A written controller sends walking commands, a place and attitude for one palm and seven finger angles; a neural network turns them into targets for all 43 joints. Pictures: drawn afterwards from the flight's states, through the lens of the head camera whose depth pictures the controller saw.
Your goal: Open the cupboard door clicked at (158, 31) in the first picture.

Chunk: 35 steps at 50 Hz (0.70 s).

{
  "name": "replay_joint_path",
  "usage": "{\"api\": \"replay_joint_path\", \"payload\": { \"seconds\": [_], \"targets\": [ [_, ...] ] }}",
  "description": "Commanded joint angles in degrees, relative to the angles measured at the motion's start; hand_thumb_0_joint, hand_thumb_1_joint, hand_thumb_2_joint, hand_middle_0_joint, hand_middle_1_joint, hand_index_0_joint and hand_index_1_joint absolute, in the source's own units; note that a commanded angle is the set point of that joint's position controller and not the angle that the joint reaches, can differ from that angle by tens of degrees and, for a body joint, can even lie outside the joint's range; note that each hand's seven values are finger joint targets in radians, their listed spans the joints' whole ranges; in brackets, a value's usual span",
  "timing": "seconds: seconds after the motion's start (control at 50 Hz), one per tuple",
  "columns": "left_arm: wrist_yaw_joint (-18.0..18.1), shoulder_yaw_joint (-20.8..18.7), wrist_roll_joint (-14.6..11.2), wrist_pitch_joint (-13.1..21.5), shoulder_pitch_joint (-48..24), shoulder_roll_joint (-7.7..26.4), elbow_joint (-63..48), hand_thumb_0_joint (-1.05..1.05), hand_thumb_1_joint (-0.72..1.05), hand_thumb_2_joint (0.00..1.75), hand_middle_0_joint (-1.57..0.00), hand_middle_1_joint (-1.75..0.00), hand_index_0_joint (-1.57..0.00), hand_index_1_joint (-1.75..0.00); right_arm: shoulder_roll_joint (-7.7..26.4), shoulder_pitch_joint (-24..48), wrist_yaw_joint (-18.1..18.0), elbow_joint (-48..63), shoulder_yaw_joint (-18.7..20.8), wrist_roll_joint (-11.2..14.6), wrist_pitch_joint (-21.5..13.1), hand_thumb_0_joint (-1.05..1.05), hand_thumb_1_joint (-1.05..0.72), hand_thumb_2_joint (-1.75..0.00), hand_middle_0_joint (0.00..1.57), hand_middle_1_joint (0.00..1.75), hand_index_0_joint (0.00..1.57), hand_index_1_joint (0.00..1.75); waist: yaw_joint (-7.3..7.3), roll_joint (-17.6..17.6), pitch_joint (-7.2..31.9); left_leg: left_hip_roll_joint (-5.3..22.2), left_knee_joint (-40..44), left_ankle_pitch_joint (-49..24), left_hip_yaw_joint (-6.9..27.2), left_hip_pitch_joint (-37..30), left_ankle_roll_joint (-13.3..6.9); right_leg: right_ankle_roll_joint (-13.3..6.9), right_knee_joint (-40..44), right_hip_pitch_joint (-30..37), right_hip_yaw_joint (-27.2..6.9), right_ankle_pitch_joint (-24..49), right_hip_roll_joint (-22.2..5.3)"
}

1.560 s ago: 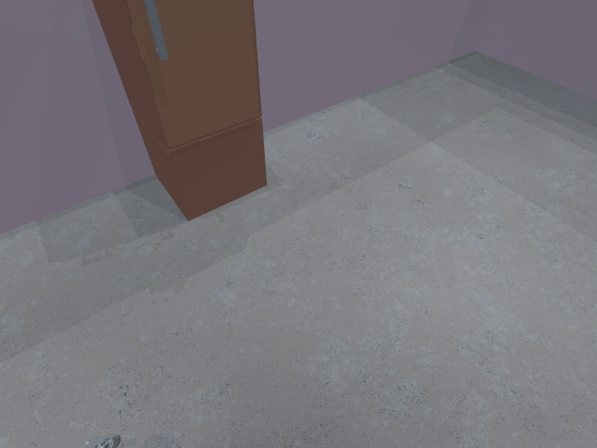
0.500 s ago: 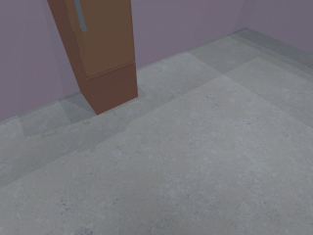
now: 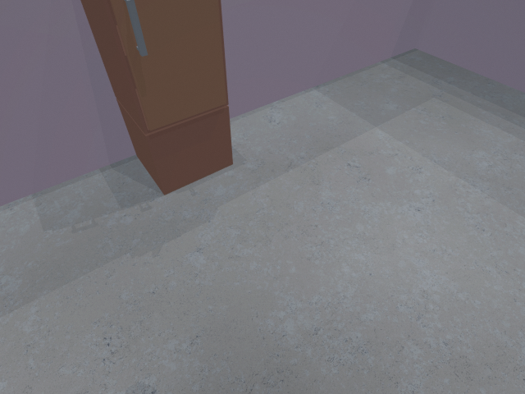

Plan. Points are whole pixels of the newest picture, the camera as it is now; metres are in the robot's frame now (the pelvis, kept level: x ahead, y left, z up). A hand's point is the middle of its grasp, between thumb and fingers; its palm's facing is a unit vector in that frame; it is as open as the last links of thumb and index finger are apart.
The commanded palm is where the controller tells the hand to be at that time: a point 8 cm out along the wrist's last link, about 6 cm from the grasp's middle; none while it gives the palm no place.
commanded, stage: walk to a spot facing it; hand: left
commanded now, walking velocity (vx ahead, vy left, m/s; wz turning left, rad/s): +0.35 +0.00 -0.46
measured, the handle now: (134, 26) +1.18 +0.51 +0.07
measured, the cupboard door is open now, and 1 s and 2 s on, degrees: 0 0 0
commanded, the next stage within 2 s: turn to face it in 1.68 s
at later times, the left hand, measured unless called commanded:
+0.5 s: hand out of the picture +0.05 +0.15 -0.19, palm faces -0.04 -0.98 -0.17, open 7.4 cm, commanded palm none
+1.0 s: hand (200, 255) +0.44 +0.18 -0.17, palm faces -0.29 -0.94 -0.19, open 7.4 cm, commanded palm none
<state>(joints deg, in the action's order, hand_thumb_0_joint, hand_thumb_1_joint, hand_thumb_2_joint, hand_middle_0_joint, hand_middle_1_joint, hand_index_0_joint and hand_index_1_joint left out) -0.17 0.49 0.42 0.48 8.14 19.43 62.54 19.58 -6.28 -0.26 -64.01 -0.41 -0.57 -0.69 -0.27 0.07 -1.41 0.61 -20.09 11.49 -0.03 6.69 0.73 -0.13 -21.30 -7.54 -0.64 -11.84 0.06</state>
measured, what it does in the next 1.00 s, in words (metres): walks ahead, turning right: left foot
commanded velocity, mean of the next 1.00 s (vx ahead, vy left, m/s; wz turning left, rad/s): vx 0.36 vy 0.00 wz -0.33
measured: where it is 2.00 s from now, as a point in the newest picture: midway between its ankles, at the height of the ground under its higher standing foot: (309, 291)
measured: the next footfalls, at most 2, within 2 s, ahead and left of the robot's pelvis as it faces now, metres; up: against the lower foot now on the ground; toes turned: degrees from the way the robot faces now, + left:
left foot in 0.70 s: +0.35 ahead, +0.10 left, +0.00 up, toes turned -5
right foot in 1.18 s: +0.44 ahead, -0.19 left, +0.00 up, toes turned -33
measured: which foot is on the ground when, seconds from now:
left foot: down 0.00-0.38, up 0.40-0.68, down 0.70-1.00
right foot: down 0.00-0.70, up 0.72-1.00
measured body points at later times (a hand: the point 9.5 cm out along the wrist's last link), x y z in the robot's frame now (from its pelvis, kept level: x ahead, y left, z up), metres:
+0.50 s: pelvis +0.10 -0.01 -0.02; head +0.11 -0.02 +0.43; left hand +0.06 +0.21 -0.17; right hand +0.07 -0.25 -0.17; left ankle +0.08 +0.11 -0.68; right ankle +0.00 -0.11 -0.75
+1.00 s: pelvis +0.30 +0.02 +0.00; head +0.31 +0.02 +0.45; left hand +0.46 +0.23 -0.15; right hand +0.23 -0.22 -0.15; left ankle +0.31 +0.11 -0.75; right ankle +0.31 -0.13 -0.69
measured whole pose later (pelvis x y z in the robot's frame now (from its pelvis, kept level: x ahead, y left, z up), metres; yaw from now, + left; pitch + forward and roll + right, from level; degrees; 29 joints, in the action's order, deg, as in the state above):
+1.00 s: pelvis +0.30 +0.02 +0.00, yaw -21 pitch +0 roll +1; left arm -1.6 -5.0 2.0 -0.1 11.9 11.5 55.7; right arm 10.7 -16.9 -1.2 -60.3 3.6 -1.8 -4.5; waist -0.2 -1.6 -0.5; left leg 2.3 -22.7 14.6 -15.5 8.4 -2.3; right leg -0.3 -54.6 -32.4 4.0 -12.7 -6.2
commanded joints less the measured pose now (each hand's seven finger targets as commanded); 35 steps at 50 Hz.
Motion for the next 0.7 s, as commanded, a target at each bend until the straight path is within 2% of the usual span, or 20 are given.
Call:
{"api": "replay_joint_path", "payload": {
  "seconds": [0.0, 0.06, 0.12, 0.2, 0.24, 0.26, 0.3, 0.32, 0.34, 0.36, 0.38, 0.4, 0.42, 0.48, 0.56, 0.6, 0.62, 0.64, 0.66, 0.68],
  "targets": [
    [1.1, -0.9, 0.2, 0.0, 1.8, 5.0, -1.9, 0.0, 0.9, 0.9, -0.2, -0.3, -0.2, -0.3, 4.5, -1.1, -0.3, 2.1, 0.8, -0.3, -0.3, 0.0, -0.9, -0.9, 0.2, 0.3, 0.2, 0.3, 0.15, -1.1, 3.7, 6.1, 0.8, -2.3, 2.8, -1.8, -1.0, -0.9, 3.1, -1.3, -5.9, 1.8, -6.5],
    [0.2, -1.7, 0.7, -1.2, 4.0, 5.4, -2.8, 0.0, 0.9, 0.9, -0.2, -0.3, -0.2, -0.3, 4.7, -3.3, 0.0, 2.5, 1.6, -0.8, 0.5, 0.0, -0.9, -0.9, 0.2, 0.3, 0.2, 0.3, -0.05, -1.8, -3.4, 5.5, -0.1, 16.8, 2.0, 4.3, -1.4, -2.2, 3.8, -7.8, -9.0, -18.3, -4.7],
    [-0.6, -2.7, 1.0, -1.2, 6.4, 5.0, -4.5, 0.0, 0.9, 0.9, -0.2, -0.3, -0.2, -0.3, 5.5, -5.2, 0.0, 3.8, 2.5, -0.8, 0.3, 0.0, -0.9, -0.9, 0.2, 0.3, 0.2, 0.3, -0.05, -0.7, -6.7, 6.7, -1.7, 23.4, 2.9, 6.8, -2.8, -3.7, 0.8, -12.3, -10.6, -23.4, -3.2],
    [-1.0, -3.4, 0.9, 0.1, 9.2, 2.1, -6.3, 0.0, 0.9, 0.9, -0.2, -0.3, -0.2, -0.3, 5.1, -9.3, -0.3, 4.9, 3.5, -0.6, -1.2, 0.0, -0.9, -0.9, 0.2, 0.3, 0.2, 0.3, 0.52, 2.9, -5.3, 10.8, -2.5, 21.6, 7.0, 4.1, -5.7, -4.3, -9.2, -16.0, -8.5, -17.5, -0.4],
    [-1.1, -3.5, 0.9, 0.7, 9.4, -0.1, -7.3, 0.0, 0.9, 0.9, -0.2, -0.3, -0.2, -0.3, 5.8, -11.4, -0.5, 4.9, 4.2, -0.4, -1.7, 0.0, -0.9, -0.9, 0.2, 0.3, 0.2, 0.3, 0.92, 8.9, -5.6, 15.6, 1.0, 21.5, 11.9, 1.1, -8.1, -3.1, -17.3, -20.4, -3.2, -14.5, 1.8],
    [-1.2, -3.5, 0.8, 1.2, 8.8, -1.5, -7.7, 0.0, 0.9, 0.9, -0.2, -0.3, -0.2, -0.3, 5.7, -12.4, -0.6, 4.6, 4.4, -0.4, -1.9, 0.0, -0.9, -0.9, 0.2, 0.3, 0.2, 0.3, 1.02, 10.3, -5.9, 17.8, 1.3, 16.2, 12.9, -0.8, -9.3, -2.4, -18.9, -21.7, -0.1, -13.1, 1.7],
    [-1.2, -3.6, 0.9, 1.8, 11.7, -2.8, -6.7, 0.0, 0.9, 0.9, -0.2, -0.3, -0.2, -0.3, 4.0, -12.2, -0.7, 4.2, 4.3, -0.5, -2.1, 0.0, -0.9, -0.9, 0.2, 0.3, 0.2, 0.3, -0.77, 7.3, -4.8, 16.5, -7.0, 3.2, 6.9, 2.4, -8.1, -2.4, -13.7, -13.9, 1.8, -10.9, 0.4],
    [-1.0, -4.2, 1.1, 2.1, 17.9, -1.9, -4.4, 0.0, 0.9, 0.9, -0.2, -0.3, -0.2, -0.3, 2.3, -9.7, -0.7, 5.0, 4.0, -0.4, -2.1, 0.0, -0.9, -0.9, 0.2, 0.3, 0.2, 0.3, -3.9, -0.4, -3.1, 11.6, -18.6, 0.4, -0.2, 11.6, -4.8, -4.3, -7.3, -2.1, -4.2, -5.2, -1.3],
    [0.0, -5.4, 1.4, 2.8, 27.2, 2.9, -0.9, 0.0, 0.9, 0.9, -0.2, -0.3, -0.2, -0.3, -1.5, -4.9, -0.4, 7.9, 3.2, 0.0, -2.8, 0.0, -0.9, -0.9, 0.2, 0.3, 0.2, 0.3, -7.07, -18.4, -2.4, 3.5, -38.7, 6.3, -10.0, 29.1, -0.7, -9.2, 0.9, 11.5, -24.0, 5.7, -12.7],
    [1.0, -5.4, 0.7, 3.2, 34.0, 4.3, 1.1, 0.0, 0.9, 0.9, -0.2, -0.3, -0.2, -0.3, -1.7, 2.0, -0.1, 11.1, 2.8, -0.4, -3.3, 0.0, -0.9, -0.9, 0.2, 0.3, 0.2, 0.3, -9.42, -19.8, -3.9, 2.0, -47.0, 21.7, -6.0, 38.6, 0.0, -13.6, 4.1, 14.9, -36.7, 22.3, -19.1],
    [1.6, -4.8, 0.9, 3.2, 33.4, 2.3, 1.2, 0.0, 0.9, 0.9, -0.2, -0.3, -0.2, -0.3, -2.2, 4.2, -0.2, 11.5, 2.9, -0.6, -3.5, 0.0, -0.9, -0.9, 0.2, 0.3, 0.2, 0.3, -8.69, -10.1, -5.2, 4.2, -50.1, 20.1, -2.5, 42.1, 0.1, -16.7, 2.4, 16.0, -35.3, 28.0, -19.8],
    [2.0, -4.6, 1.3, 3.2, 31.2, 1.3, 0.7, 0.0, 0.9, 0.9, -0.2, -0.3, -0.2, -0.3, -3.1, 4.1, -0.1, 11.3, 3.1, -0.6, -3.5, 0.0, -0.9, -0.9, 0.2, 0.3, 0.2, 0.3, -6.9, -3.6, -5.1, 5.6, -50.2, 18.6, -1.5, 42.8, 0.2, -16.8, 1.2, 15.9, -31.8, 25.0, -19.2],
    [2.2, -4.5, 1.3, 3.2, 28.6, 0.6, -0.1, 0.0, 0.9, 0.9, -0.2, -0.3, -0.2, -0.3, -3.8, 3.2, 0.3, 10.8, 3.2, -0.6, -3.4, 0.0, -0.9, -0.9, 0.2, 0.3, 0.2, 0.3, -5.42, -1.2, -4.8, 6.8, -47.8, 17.5, -1.5, 41.1, 0.2, -15.7, 1.2, 13.7, -28.0, 19.6, -18.1],
    [2.1, -4.0, 1.5, 3.7, 23.0, -1.3, -0.9, 0.0, 0.9, 0.9, -0.2, -0.3, -0.2, -0.3, -5.9, 1.1, 1.1, 10.6, 3.6, -0.4, -2.0, 0.0, -0.9, -0.9, 0.2, 0.3, 0.2, 0.3, -1.54, -5.5, -5.7, 6.4, -40.0, 10.3, -3.2, 34.2, 1.3, -12.8, 6.1, 3.5, -20.3, 13.6, -14.3],
    [1.9, -4.2, 1.2, 3.6, 19.5, -1.2, -0.7, 0.0, 0.9, 0.9, -0.2, -0.3, -0.2, -0.3, -7.2, 1.1, 2.2, 11.3, 3.4, 0.2, -2.3, 0.0, -0.9, -0.9, 0.2, 0.3, 0.2, 0.3, -0.17, -9.7, -6.4, 3.8, -24.7, 1.1, -7.1, 19.8, 0.4, -8.3, 8.3, -5.3, -12.0, 11.6, -9.1],
    [1.8, -4.7, 0.9, 3.7, 19.1, -0.6, -0.3, 0.0, 0.9, 0.9, -0.2, -0.3, -0.2, -0.3, -6.3, -1.5, 1.8, 10.8, 3.9, 0.2, -2.8, 0.0, -0.9, -0.9, 0.2, 0.3, 0.2, 0.3, 1.2, -8.9, -5.0, 1.7, -19.0, -0.9, -8.3, 11.7, -0.3, -7.4, 4.8, -5.3, -10.8, 16.1, -8.4],
    [1.8, -5.1, 0.9, 3.7, 18.2, -0.2, -0.2, 0.0, 0.9, 0.9, -0.2, -0.3, -0.2, -0.3, -5.5, -6.8, 1.4, 9.2, 4.2, 0.0, -3.1, 0.0, -0.9, -0.9, 0.2, 0.3, 0.2, 0.3, 3.72, -7.1, -1.9, 0.5, -15.2, -2.8, -8.9, 4.7, -0.7, -6.6, -1.1, -4.9, -9.0, 20.2, -7.2],
    [1.7, -5.2, 0.7, 3.6, 18.2, -1.2, -0.4, 0.0, 0.9, 0.9, -0.2, -0.3, -0.2, -0.3, -3.6, -14.4, 0.5, 6.7, 4.8, -0.2, -3.3, 0.0, -0.9, -0.9, 0.2, 0.3, 0.2, 0.3, 6.39, -5.5, 1.5, 1.7, -13.0, -2.8, -6.6, -4.5, -1.2, -5.7, -11.0, -7.3, -8.5, 22.3, -5.8],
    [1.3, -5.1, 0.3, 3.4, 20.3, -4.0, -1.0, 0.0, 0.9, 0.9, -0.2, -0.3, -0.2, -0.3, 1.1, -22.1, -0.3, 4.7, 6.0, -1.0, -3.5, 0.0, -0.9, -0.9, 0.2, 0.3, 0.2, 0.3, 8.69, 3.7, 8.3, 9.8, -10.5, 1.7, 2.8, -16.3, -3.3, -4.3, -25.1, -13.6, -5.9, 12.8, -2.2],
    [0.5, -4.7, -0.2, 3.3, 22.8, -7.3, -2.2, 0.0, 0.9, 0.9, -0.2, -0.3, -0.2, -0.3, 6.6, -27.1, -0.5, 3.8, 7.0, -1.5, -3.7, 0.0, -0.9, -0.9, 0.2, 0.3, 0.2, 0.3, 8.17, 19.1, 12.7, 25.7, 0.1, 6.8, 24.7, -21.0, -8.7, -2.3, -45.3, -23.2, 0.7, -18.2, 4.4]
  ]
}}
